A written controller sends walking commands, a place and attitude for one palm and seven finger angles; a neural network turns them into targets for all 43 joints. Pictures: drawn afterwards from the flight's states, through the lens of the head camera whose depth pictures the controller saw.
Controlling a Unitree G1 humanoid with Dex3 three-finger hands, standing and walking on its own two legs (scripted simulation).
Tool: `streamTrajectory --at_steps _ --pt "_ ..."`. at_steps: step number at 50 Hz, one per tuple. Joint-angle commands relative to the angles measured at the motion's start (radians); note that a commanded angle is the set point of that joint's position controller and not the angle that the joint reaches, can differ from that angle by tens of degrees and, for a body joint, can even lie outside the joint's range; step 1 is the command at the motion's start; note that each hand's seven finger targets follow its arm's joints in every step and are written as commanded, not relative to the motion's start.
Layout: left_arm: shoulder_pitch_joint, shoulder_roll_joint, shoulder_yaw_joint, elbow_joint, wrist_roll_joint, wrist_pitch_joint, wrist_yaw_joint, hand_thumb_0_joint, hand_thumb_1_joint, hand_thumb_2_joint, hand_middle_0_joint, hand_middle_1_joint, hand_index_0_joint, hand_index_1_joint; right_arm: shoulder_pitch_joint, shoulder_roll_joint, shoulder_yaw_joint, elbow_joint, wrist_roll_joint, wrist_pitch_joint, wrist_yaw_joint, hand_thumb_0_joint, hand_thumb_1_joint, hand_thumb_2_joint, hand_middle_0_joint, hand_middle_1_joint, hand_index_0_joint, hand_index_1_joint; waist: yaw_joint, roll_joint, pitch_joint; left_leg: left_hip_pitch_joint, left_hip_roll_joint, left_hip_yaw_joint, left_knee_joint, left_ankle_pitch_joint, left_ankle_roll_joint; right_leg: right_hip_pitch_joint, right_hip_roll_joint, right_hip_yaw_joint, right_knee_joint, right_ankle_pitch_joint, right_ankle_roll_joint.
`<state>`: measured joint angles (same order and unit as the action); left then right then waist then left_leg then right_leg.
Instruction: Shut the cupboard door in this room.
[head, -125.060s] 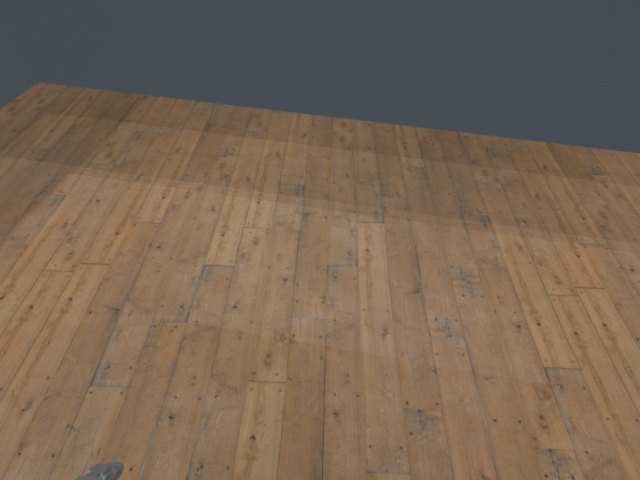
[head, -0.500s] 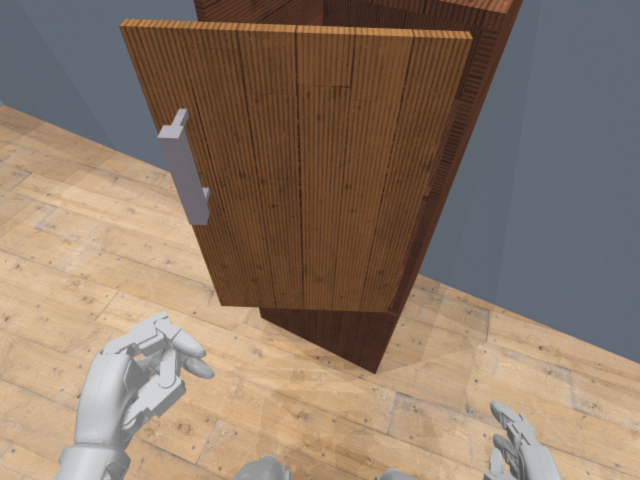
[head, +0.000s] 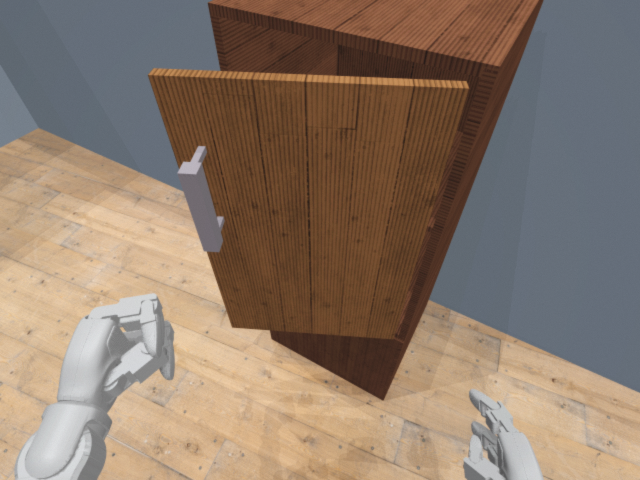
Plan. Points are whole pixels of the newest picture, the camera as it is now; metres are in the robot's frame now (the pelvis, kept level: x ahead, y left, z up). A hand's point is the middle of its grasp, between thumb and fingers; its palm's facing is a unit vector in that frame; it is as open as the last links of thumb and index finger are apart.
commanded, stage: raise the hand and make a fist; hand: left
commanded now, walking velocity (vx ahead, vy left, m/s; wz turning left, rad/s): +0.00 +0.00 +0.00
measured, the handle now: (207, 200) +0.46 +0.21 +0.10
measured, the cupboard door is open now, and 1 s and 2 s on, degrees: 25 25 25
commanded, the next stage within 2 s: bring the fist close to the handle in 0.40 s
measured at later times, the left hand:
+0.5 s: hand (176, 353) +0.22 +0.17 +0.10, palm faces +0.03 -1.00 -0.06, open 3.1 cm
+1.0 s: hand (190, 300) +0.29 +0.18 +0.10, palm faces +0.01 -1.00 -0.03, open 3.1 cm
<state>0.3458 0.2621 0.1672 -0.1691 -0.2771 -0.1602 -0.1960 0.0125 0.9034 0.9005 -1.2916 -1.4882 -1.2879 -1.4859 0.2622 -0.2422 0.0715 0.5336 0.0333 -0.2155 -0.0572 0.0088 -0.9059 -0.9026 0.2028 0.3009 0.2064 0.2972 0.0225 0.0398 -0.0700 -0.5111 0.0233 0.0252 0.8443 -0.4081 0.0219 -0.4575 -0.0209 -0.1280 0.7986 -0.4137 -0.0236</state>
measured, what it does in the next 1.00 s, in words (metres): stands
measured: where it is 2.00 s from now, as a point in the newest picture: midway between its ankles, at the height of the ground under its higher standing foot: outside the picture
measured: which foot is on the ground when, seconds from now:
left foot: down 0.00-1.00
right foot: down 0.00-1.00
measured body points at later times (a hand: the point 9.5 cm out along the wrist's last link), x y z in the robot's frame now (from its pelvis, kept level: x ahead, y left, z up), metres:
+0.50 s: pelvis +0.00 -0.01 +0.01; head +0.00 -0.02 +0.46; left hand +0.22 +0.23 +0.11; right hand +0.17 -0.25 -0.06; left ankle +0.02 +0.10 -0.70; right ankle +0.00 -0.11 -0.70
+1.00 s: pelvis +0.00 -0.01 +0.01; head +0.01 -0.02 +0.46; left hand +0.28 +0.23 +0.10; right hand +0.15 -0.25 -0.07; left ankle +0.02 +0.10 -0.70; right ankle +0.00 -0.11 -0.70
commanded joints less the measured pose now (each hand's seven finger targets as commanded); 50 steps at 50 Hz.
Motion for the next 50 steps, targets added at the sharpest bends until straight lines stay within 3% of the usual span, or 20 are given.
streamTrajectory --at_steps 1,2,3,7,10,12,16,17,21,25,26,27,32,36,37,39,42,45,47,50 --pt "-0.121 0.113 0.086 -0.191 -0.029 -0.042 -0.022 0.0 0.9 0.9 -1.3 -1.5 -1.3 -1.5 -0.071 -0.126 -0.065 -0.146 0.01 -0.072 -0.013 0.0 -0.9 -0.9 0.2 0.3 0.2 0.3 -0.001 0.012 -0.126 0.115 -0.024 -0.065 -0.178 0.245 -0.007 0.074 0.027 0.058 -0.138 0.25 0.0" --pt "-0.101 0.116 0.09 -0.16 -0.03 -0.035 -0.024 0.0 0.9 0.9 -1.3 -1.5 -1.3 -1.5 -0.073 -0.13 -0.068 -0.142 0.01 -0.073 -0.012 0.0 -0.9 -0.9 0.2 0.3 0.2 0.3 -0.001 -0.028 -0.116 0.106 -0.024 -0.062 -0.175 0.245 -0.004 0.084 0.025 0.065 -0.15 0.251 0.003" --pt "-0.099 0.096 0.075 -0.158 -0.032 -0.032 -0.027 0.0 0.9 0.9 -1.3 -1.5 -1.3 -1.5 -0.076 -0.127 -0.068 -0.143 0.01 -0.074 -0.011 0.0 -0.9 -0.9 0.2 0.3 0.2 0.3 0.001 -0.024 -0.104 0.103 -0.027 -0.058 -0.178 0.241 -0.004 0.083 0.022 0.067 -0.155 0.252 0.005" --pt "-0.106 0.127 0.107 -0.149 -0.038 -0.037 -0.028 0.0 0.9 0.9 -1.3 -1.5 -1.3 -1.5 -0.078 -0.132 -0.074 -0.139 0.006 -0.077 -0.013 0.0 -0.9 -0.9 0.2 0.3 0.2 0.3 0.005 -0.066 -0.099 0.09 -0.031 -0.048 -0.174 0.222 -0.002 0.097 0.013 0.096 -0.182 0.22 0.012" --pt "-0.139 0.119 0.1 -0.194 -0.029 -0.065 -0.013 0.0 0.9 0.9 -1.3 -1.5 -1.3 -1.5 -0.079 -0.126 -0.074 -0.138 0.006 -0.082 -0.009 0.0 -0.9 -0.9 0.2 0.3 0.2 0.3 0.004 -0.003 -0.123 0.115 -0.033 -0.044 -0.181 0.226 -0.004 0.092 0.014 0.089 -0.172 0.225 0.008" --pt "-0.132 0.13 0.105 -0.177 -0.022 -0.077 -0.005 0.0 0.9 0.9 -1.3 -1.5 -1.3 -1.5 -0.077 -0.129 -0.075 -0.131 0.004 -0.083 -0.008 0.0 -0.9 -0.9 0.2 0.3 0.2 0.3 0.002 -0.026 -0.1 0.101 -0.031 -0.043 -0.176 0.216 -0.002 0.088 0.014 0.099 -0.18 0.206 0.009" --pt "-0.141 0.117 0.094 -0.183 -0.019 -0.095 -0.005 0.0 0.9 0.9 -1.3 -1.5 -1.3 -1.5 -0.081 -0.125 -0.077 -0.128 0.005 -0.089 -0.008 0.0 -0.9 -0.9 0.2 0.3 0.2 0.3 -0.001 0.005 -0.117 0.114 -0.035 -0.038 -0.175 0.209 -0.002 0.089 0.009 0.108 -0.183 0.205 0.01" --pt "-0.127 0.128 0.1 -0.171 -0.017 -0.095 -0.005 0.0 0.9 0.9 -1.3 -1.5 -1.3 -1.5 -0.074 -0.13 -0.077 -0.125 0.004 -0.087 -0.007 0.0 -0.9 -0.9 0.2 0.3 0.2 0.3 -0.003 -0.023 -0.117 0.107 -0.032 -0.041 -0.172 0.216 0.0 0.095 0.011 0.107 -0.183 0.21 0.011" --pt "-0.139 0.113 0.082 -0.178 -0.018 -0.092 -0.011 0.0 0.9 0.9 -1.3 -1.5 -1.3 -1.5 -0.084 -0.129 -0.077 -0.127 0.007 -0.089 -0.009 0.0 -0.9 -0.9 0.2 0.3 0.2 0.3 -0.004 0.016 -0.107 0.117 -0.035 -0.038 -0.178 0.205 -0.001 0.082 0.011 0.102 -0.184 0.206 0.01" --pt "-0.132 0.109 0.087 -0.151 -0.024 -0.084 -0.015 0.0 0.9 0.9 -1.3 -1.5 -1.3 -1.5 -0.09 -0.128 -0.076 -0.129 0.007 -0.088 -0.011 0.0 -0.9 -0.9 0.2 0.3 0.2 0.3 -0.004 -0.037 -0.087 0.095 -0.035 -0.039 -0.175 0.185 -0.001 0.084 0.006 0.121 -0.203 0.165 0.015" --pt "-0.172 0.111 0.086 -0.159 -0.025 -0.086 -0.015 0.0 0.9 0.9 -1.3 -1.5 -1.3 -1.5 -0.089 -0.128 -0.074 -0.123 0.006 -0.088 -0.012 0.0 -0.9 -0.9 0.2 0.3 0.2 0.3 -0.009 -0.017 -0.095 0.102 -0.036 -0.041 -0.176 0.186 0.0 0.08 0.005 0.118 -0.201 0.168 0.015" --pt "-0.193 0.14 0.11 -0.133 -0.024 -0.085 -0.012 0.0 0.9 0.9 -1.3 -1.5 -1.3 -1.5 -0.084 -0.132 -0.074 -0.113 0.005 -0.086 -0.015 0.0 -0.9 -0.9 0.2 0.3 0.2 0.3 -0.014 -0.049 -0.08 0.091 -0.033 -0.042 -0.17 0.179 0.001 0.076 0.006 0.127 -0.208 0.153 0.017" --pt "-0.307 0.146 0.111 -0.068 -0.023 -0.092 -0.02 0.0 0.9 0.9 -1.3 -1.5 -1.3 -1.5 -0.09 -0.134 -0.074 -0.094 0.007 -0.086 -0.023 0.0 -0.9 -0.9 0.2 0.3 0.2 0.3 -0.022 -0.044 -0.096 0.095 -0.035 -0.042 -0.169 0.167 0.002 0.07 0.004 0.136 -0.212 0.13 0.018" --pt "-0.388 0.145 0.103 -0.018 -0.022 -0.084 -0.036 0.0 0.9 0.9 -1.3 -1.5 -1.3 -1.5 -0.094 -0.135 -0.073 -0.085 0.01 -0.085 -0.026 0.0 -0.9 -0.9 0.2 0.3 0.2 0.3 -0.019 -0.005 -0.114 0.112 -0.036 -0.043 -0.18 0.176 0.0 0.077 0.003 0.129 -0.207 0.158 0.014" --pt "-0.392 0.152 0.106 0.003 -0.02 -0.081 -0.036 0.0 0.9 0.9 -1.3 -1.5 -1.3 -1.5 -0.091 -0.137 -0.073 -0.083 0.009 -0.085 -0.026 0.0 -0.9 -0.9 0.2 0.3 0.2 0.3 -0.019 -0.033 -0.119 0.11 -0.034 -0.045 -0.181 0.184 0.002 0.082 0.005 0.126 -0.204 0.166 0.015" --pt "-0.422 0.131 0.087 0.015 -0.02 -0.073 -0.039 0.0 0.9 0.9 -1.3 -1.5 -1.3 -1.5 -0.099 -0.134 -0.073 -0.087 0.011 -0.083 -0.026 0.0 -0.9 -0.9 0.2 0.3 0.2 0.3 -0.015 -0.005 -0.125 0.12 -0.035 -0.043 -0.189 0.192 0.001 0.085 0.004 0.122 -0.202 0.187 0.013" --pt "-0.453 0.159 0.116 0.063 -0.015 -0.064 -0.024 0.0 0.9 0.9 -1.3 -1.5 -1.3 -1.5 -0.09 -0.139 -0.077 -0.081 0.009 -0.078 -0.027 0.0 -0.9 -0.9 0.2 0.3 0.2 0.3 -0.011 -0.04 -0.141 0.122 -0.034 -0.044 -0.194 0.2 0.002 0.096 0.009 0.114 -0.198 0.197 0.013" --pt "-0.499 0.141 0.102 0.072 -0.005 -0.065 -0.017 0.0 0.9 0.9 -1.3 -1.5 -1.3 -1.5 -0.093 -0.135 -0.077 -0.082 0.008 -0.072 -0.023 0.0 -0.9 -0.9 0.2 0.3 0.2 0.3 -0.007 -0.003 -0.164 0.145 -0.035 -0.038 -0.204 0.225 -0.001 0.106 0.009 0.103 -0.185 0.24 0.009" --pt "-0.509 0.167 0.123 0.102 -0.001 -0.064 -0.008 0.0 0.9 0.9 -1.3 -1.5 -1.3 -1.5 -0.086 -0.141 -0.079 -0.078 0.006 -0.064 -0.021 0.0 -0.9 -0.9 0.2 0.3 0.2 0.3 -0.006 -0.038 -0.174 0.14 -0.033 -0.037 -0.203 0.244 0.001 0.12 0.011 0.104 -0.184 0.264 0.011" --pt "-0.565 0.167 0.127 0.13 0.003 -0.066 -0.005 0.0 0.9 0.9 -1.3 -1.5 -1.3 -1.5 -0.085 -0.139 -0.082 -0.073 0.007 -0.055 -0.019 0.0 -0.9 -0.9 0.2 0.3 0.2 0.3 -0.01 -0.021 -0.171 0.147 -0.032 -0.033 -0.208 0.247 -0.002 0.114 0.013 0.101 -0.182 0.277 0.009"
